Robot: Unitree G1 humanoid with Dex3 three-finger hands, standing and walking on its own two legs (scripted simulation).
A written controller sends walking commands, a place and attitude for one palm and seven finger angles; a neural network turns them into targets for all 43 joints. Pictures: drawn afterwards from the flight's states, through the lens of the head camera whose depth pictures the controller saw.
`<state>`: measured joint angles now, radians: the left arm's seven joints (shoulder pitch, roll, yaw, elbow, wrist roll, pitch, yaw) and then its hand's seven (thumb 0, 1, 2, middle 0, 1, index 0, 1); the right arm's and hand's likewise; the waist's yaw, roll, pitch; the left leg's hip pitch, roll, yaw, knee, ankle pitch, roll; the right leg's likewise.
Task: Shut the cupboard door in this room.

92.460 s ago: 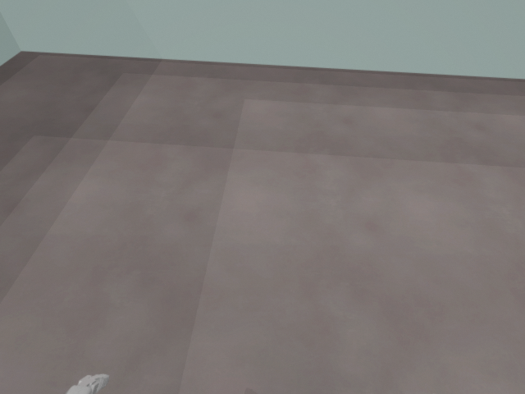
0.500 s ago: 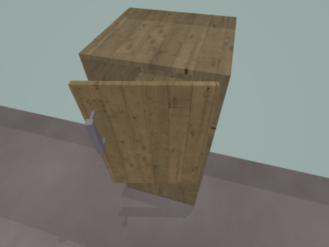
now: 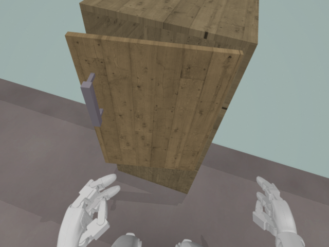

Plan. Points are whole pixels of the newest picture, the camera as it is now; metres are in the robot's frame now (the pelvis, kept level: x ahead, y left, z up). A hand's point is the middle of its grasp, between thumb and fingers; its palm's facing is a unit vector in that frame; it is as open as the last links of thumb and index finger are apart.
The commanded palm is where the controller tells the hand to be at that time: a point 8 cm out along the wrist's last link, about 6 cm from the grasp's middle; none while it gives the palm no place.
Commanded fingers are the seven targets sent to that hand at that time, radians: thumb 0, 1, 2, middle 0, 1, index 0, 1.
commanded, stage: raise the hand and make a fist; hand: left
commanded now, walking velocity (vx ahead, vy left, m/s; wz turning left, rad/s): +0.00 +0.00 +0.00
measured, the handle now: (94, 100) +0.46 +0.24 +0.07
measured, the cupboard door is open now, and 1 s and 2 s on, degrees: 14 14 14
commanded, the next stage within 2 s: bring the fist close to the handle in 1.50 s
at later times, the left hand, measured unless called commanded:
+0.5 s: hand (68, 206) +0.19 +0.21 +0.05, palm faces +0.13 -0.99 -0.04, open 3.8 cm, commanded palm +0.16 +0.25 +0.05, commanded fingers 0.00 0.90 0.90 -1.04 -1.22 -1.04 -1.22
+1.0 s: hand (71, 196) +0.21 +0.21 +0.05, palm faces -0.03 -1.00 -0.03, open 3.1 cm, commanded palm +0.19 +0.28 +0.07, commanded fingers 0.00 0.90 0.90 -1.30 -1.50 -1.30 -1.50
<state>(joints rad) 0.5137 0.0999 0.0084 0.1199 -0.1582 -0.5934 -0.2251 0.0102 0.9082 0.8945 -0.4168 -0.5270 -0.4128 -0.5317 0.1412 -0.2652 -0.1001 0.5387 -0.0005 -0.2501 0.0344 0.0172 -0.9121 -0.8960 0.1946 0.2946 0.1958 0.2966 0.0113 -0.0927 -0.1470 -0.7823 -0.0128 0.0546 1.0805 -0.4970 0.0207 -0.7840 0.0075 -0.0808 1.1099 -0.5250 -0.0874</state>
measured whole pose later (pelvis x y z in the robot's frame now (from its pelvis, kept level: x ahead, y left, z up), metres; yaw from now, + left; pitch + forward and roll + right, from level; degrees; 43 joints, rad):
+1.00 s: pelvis +0.00 +0.04 +0.00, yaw +1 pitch +13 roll -4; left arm 0.41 0.24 0.07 -0.08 -0.22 -0.31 -0.21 0.01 0.90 0.90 -1.27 -1.46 -1.27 -1.47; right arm 0.24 -0.23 0.05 0.45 0.03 -0.16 -0.04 0.02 -0.90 -0.90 0.20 0.30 0.20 0.30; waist 0.01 0.04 -0.14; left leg -0.85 -0.02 0.01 1.13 -0.51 0.08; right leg -0.79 0.01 -0.12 1.06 -0.50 -0.03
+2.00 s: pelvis +0.00 +0.02 +0.01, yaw +0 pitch +13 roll -2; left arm 0.15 0.26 0.14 0.13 -0.27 -0.26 -0.25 0.02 0.90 0.90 -1.30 -1.50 -1.30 -1.50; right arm 0.27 -0.26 0.04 0.52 0.04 -0.15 -0.06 0.02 -0.90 -0.90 0.20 0.30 0.20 0.30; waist -0.01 0.04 -0.13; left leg -0.81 0.00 0.02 1.07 -0.49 0.05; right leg -0.76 0.02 -0.11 1.02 -0.48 -0.05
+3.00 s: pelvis +0.00 +0.02 +0.02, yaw -1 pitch +13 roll -1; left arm -0.16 0.25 0.21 0.50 -0.23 -0.40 -0.19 0.02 0.89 0.90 -1.30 -1.50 -1.30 -1.50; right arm 0.28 -0.26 0.01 0.59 0.03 -0.08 -0.03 0.02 -0.91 -0.90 0.20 0.30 0.20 0.30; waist -0.02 0.02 -0.12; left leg -0.78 0.00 0.04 1.01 -0.46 0.05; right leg -0.76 0.02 -0.08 0.98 -0.45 -0.05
